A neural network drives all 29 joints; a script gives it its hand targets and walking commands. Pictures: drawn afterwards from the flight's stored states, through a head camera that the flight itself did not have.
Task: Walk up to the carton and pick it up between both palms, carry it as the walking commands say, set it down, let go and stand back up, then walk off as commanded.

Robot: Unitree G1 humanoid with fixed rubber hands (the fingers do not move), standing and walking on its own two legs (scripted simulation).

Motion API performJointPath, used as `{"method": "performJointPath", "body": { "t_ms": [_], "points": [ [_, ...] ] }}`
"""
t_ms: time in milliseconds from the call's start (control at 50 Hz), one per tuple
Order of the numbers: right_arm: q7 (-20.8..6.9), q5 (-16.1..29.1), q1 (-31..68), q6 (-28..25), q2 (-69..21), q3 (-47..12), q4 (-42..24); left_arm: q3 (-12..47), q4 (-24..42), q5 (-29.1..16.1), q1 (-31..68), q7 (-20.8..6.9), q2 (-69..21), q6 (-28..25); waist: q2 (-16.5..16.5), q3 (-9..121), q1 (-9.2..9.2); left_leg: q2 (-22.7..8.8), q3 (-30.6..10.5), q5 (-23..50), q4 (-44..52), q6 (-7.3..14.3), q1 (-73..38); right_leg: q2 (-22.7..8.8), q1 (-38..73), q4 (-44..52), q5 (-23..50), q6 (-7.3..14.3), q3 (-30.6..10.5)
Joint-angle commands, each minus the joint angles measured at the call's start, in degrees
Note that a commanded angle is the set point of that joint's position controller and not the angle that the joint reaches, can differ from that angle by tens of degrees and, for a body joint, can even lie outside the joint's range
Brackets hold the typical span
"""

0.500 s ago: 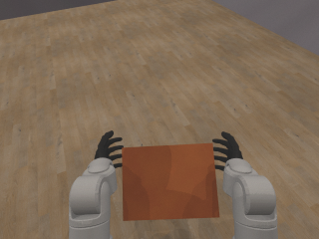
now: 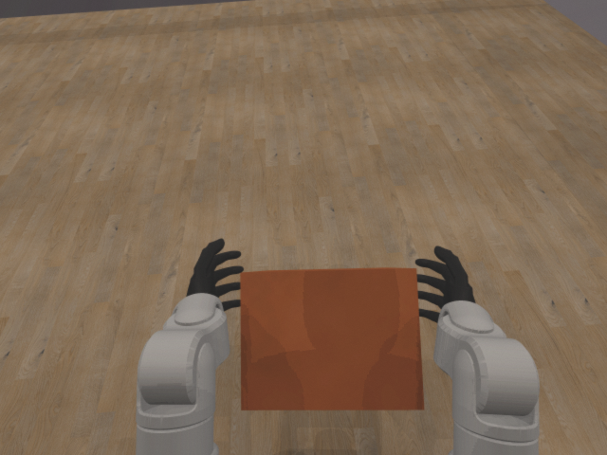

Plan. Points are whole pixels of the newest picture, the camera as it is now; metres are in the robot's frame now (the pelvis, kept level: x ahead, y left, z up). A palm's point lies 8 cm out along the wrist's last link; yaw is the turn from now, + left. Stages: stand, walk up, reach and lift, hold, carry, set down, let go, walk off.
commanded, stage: carry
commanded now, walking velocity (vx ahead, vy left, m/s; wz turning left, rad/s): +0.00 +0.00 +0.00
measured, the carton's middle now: (328, 324) +0.30 +0.00 -0.02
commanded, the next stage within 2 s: none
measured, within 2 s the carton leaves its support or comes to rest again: neither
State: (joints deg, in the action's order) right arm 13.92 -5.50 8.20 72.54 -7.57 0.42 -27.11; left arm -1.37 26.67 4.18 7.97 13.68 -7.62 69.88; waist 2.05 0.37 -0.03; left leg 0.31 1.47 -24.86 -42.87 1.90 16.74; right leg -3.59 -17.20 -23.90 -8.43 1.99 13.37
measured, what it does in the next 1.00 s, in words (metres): steps on the spot: left foot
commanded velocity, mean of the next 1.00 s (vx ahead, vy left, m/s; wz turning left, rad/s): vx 0.00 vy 0.00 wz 0.00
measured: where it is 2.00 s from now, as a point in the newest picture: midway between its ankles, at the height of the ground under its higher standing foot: outside the picture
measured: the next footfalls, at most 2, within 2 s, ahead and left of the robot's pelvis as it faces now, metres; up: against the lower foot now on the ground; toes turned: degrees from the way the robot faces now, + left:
left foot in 0.06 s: +0.08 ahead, +0.09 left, +0.00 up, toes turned -10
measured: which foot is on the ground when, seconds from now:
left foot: up 0.00-0.04, down 0.06-1.00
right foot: down 0.00-1.00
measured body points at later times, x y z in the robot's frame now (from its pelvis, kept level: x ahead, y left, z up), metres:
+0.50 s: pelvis +0.10 +0.00 -0.01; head +0.09 +0.00 +0.44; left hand +0.38 +0.14 +0.09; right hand +0.37 -0.15 +0.09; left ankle +0.04 +0.10 -0.74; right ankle +0.05 -0.10 -0.74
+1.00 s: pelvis +0.08 +0.00 -0.01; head +0.05 +0.00 +0.44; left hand +0.36 +0.14 +0.09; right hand +0.35 -0.15 +0.08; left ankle +0.04 +0.10 -0.74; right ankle +0.05 -0.10 -0.74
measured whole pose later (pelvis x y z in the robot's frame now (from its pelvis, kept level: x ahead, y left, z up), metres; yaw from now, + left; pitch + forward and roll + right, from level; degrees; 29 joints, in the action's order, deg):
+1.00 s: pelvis +0.08 +0.00 -0.01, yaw -1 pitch +2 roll +0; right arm 13.1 -6.5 7.2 70.7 -7.5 -0.3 -18.7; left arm -2.8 19.0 5.3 7.7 12.7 -7.6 68.3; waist 0.1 7.9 0.3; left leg -1.2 4.6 -21.0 -31.7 0.7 12.8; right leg -4.4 -13.5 -31.9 -19.9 0.0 12.2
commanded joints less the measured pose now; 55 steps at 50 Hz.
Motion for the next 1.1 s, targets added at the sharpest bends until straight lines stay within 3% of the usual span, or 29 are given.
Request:
{"method": "performJointPath", "body": {
  "t_ms": [0, 40, 60, 80, 100, 120, 140, 200, 260, 360, 520, 740, 800, 820, 940, 960, 980, 1000, 1040, 1080],
  "points": [
    [-16.36, 23.63, 24.68, -2.87, -58.55, -34.89, -8.47, 34.00, 5.90, -20.49, 20.54, -15.65, -60.13, -0.61, -10.69, 24.47, 0.10, -2.10, 0.79, 3.27, 12.81, 0.26, 1.65, -14.65, 20.16, 2.66, 31.75, 4.07, -11.40],
    [-16.30, 23.13, 24.66, -3.02, -58.38, -34.40, -8.09, 34.26, 5.14, -20.43, 20.43, -15.68, -59.92, -0.64, -8.04, 25.28, 0.80, -3.22, 1.53, 16.74, 21.98, 0.36, -5.80, -10.75, 15.28, -0.50, 22.31, 0.83, -7.08],
    [-16.46, 22.97, 24.96, -2.85, -57.90, -34.04, -8.12, 33.99, 4.80, -20.10, 20.16, -15.56, -59.48, -0.51, -6.31, 25.32, 0.74, -6.50, -1.74, 26.48, 21.27, 1.26, -10.16, -9.08, 9.93, -2.59, 15.26, -1.20, -6.14],
    [-16.22, 22.60, 25.16, -2.84, -57.18, -33.04, -7.34, 34.26, 6.02, -20.59, 22.50, -15.71, -58.72, 0.01, 1.48, 24.52, 0.86, -12.91, -8.94, 46.67, 17.76, 3.22, -12.51, -6.64, 4.44, -5.80, 7.43, -2.67, -5.34],
    [-16.01, 22.19, 25.03, -2.59, -56.41, -32.67, -5.95, 33.68, 5.03, -19.89, 23.28, -15.61, -57.55, 0.48, 4.97, 24.84, 0.83, -15.58, -9.06, 59.50, 15.45, 4.43, -14.49, -5.70, 2.98, -5.66, 1.96, -3.95, -5.52],
    [-15.82, 21.76, 23.75, -2.40, -56.25, -32.26, -4.67, 33.54, 4.80, -20.01, 23.43, -15.55, -57.17, 0.75, 6.31, 24.79, 0.98, -16.26, -8.38, 66.79, 13.24, 4.37, -15.92, -5.88, 2.41, -6.59, 1.86, -4.57, -5.62],
    [-15.64, 21.52, 24.19, -2.54, -55.84, -32.13, -5.17, 33.37, 4.11, -20.11, 22.53, -15.53, -57.09, 0.79, 4.28, 24.94, 0.72, -14.87, -6.43, 67.69, 12.12, 3.50, -15.84, -5.96, 4.25, -6.28, 6.42, -4.58, -5.45],
    [-15.41, 22.02, 26.24, -2.71, -56.44, -32.52, -5.79, 32.87, 2.79, -20.09, 22.00, -15.41, -57.47, 0.49, -0.69, 24.70, 0.45, -10.17, -2.19, 55.35, 10.75, 0.44, -10.39, -7.77, 11.11, -6.77, 25.74, -3.56, -5.59],
    [-15.38, 22.33, 26.93, -2.78, -56.98, -32.59, -5.99, 32.33, 2.66, -20.09, 22.53, -15.24, -57.86, 0.15, -2.72, 25.29, 0.53, -9.34, -1.69, 48.50, 10.05, -0.46, -8.21, -8.74, 14.40, -7.11, 35.34, -2.53, -6.46],
    [-15.39, 22.40, 26.65, -2.74, -56.98, -32.40, -5.71, 32.08, 2.48, -19.95, 22.24, -14.97, -58.07, 0.00, -1.83, 25.11, 0.59, -9.74, -2.17, 53.89, 9.97, -0.05, -10.04, -7.33, 13.63, -8.07, 31.95, -2.44, -5.85],
    [-15.46, 22.56, 26.15, -3.03, -56.91, -32.62, -6.45, 32.53, 3.48, -20.08, 22.05, -14.88, -58.18, -0.41, -0.90, 24.65, 0.68, -9.41, -2.09, 54.74, 10.40, 0.12, -10.94, -6.55, 12.62, -8.77, 29.85, -2.20, -5.70],
    [-15.34, 22.30, 26.86, -3.01, -56.28, -32.80, -7.19, 32.74, 3.50, -20.03, 22.49, -14.98, -57.68, -0.23, -1.62, 22.45, 0.59, -8.90, -2.27, 47.07, 12.05, 0.32, -8.53, -6.66, 12.14, -7.34, 22.95, -2.11, -6.68],
    [-15.50, 20.63, 26.83, -3.99, -54.25, -30.23, -2.39, 30.25, -0.91, -18.27, 22.65, -15.04, -55.34, -1.07, -1.04, 21.94, 0.54, -8.90, -2.65, 45.77, 12.68, 0.43, -8.02, -6.18, 11.47, -6.84, 19.25, -1.94, -6.80],
    [-15.57, 21.75, 27.39, -4.07, -56.01, -31.96, -5.62, 32.25, 2.27, -19.48, 23.36, -15.12, -57.38, -1.14, -0.75, 21.21, 0.57, -8.93, -2.83, 45.67, 13.10, 0.49, -7.59, -6.12, 11.06, -6.75, 18.11, -1.90, -6.93],
    [-15.77, 19.51, 28.18, -6.18, -54.21, -29.37, 0.35, 29.28, -3.99, -17.21, 23.97, -15.55, -55.20, -3.04, -2.16, 20.61, 0.50, -8.17, -2.71, 37.50, 14.20, 0.53, -6.41, -6.56, 10.32, -5.11, 16.01, -1.90, -7.97],
    [-15.84, 21.35, 28.15, -6.01, -56.85, -32.11, -4.87, 32.43, 1.44, -19.16, 24.18, -15.61, -57.96, -2.91, -1.87, 20.36, 0.49, -8.04, -2.53, 35.93, 14.60, 0.63, -6.27, -6.61, 9.94, -4.69, 14.45, -1.89, -7.87],
    [-15.81, 19.49, 27.82, -6.44, -54.15, -29.54, 0.11, 29.25, -4.06, -17.01, 23.40, -15.56, -55.26, -3.24, -2.26, 20.22, 0.43, -7.97, -2.62, 35.76, 14.64, 0.58, -5.83, -6.66, 10.14, -4.87, 14.31, -1.93, -7.91],
    [-15.93, 20.48, 28.68, -6.65, -55.42, -30.91, -2.34, 30.65, -1.62, -17.73, 23.76, -15.63, -56.45, -3.44, -2.03, 19.80, 0.41, -7.99, -2.67, 34.50, 14.91, 0.72, -5.70, -6.61, 9.83, -4.47, 13.18, -1.89, -8.00],
    [-16.00, 18.89, 28.22, -7.41, -53.63, -28.84, 0.98, 29.08, -4.88, -16.42, 24.09, -15.67, -54.84, -4.09, -1.75, 19.85, 0.39, -7.93, -2.71, 33.84, 15.26, 0.62, -5.55, -6.76, 9.54, -4.31, 12.23, -1.85, -8.09],
    [-16.13, 19.67, 28.18, -7.67, -54.85, -30.11, -1.00, 30.24, -3.00, -17.07, 23.80, -15.78, -56.12, -4.32, -1.30, 20.18, 0.32, -7.95, -2.69, 34.13, 15.39, 0.79, -5.57, -6.88, 9.51, -4.46, 11.52, -1.78, -8.06]
  ]
}}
